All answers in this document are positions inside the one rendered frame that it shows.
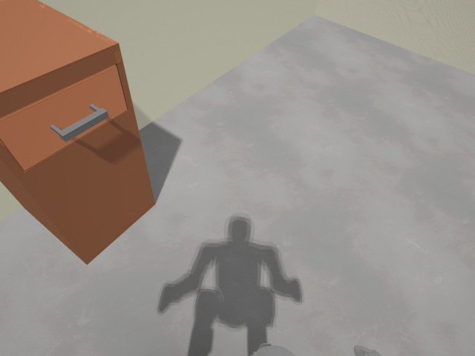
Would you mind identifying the drawer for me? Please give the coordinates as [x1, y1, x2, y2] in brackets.
[0, 65, 127, 171]

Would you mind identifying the handle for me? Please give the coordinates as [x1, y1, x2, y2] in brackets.
[50, 104, 109, 142]

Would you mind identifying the cabinet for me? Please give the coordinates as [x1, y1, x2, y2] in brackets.
[0, 0, 155, 265]

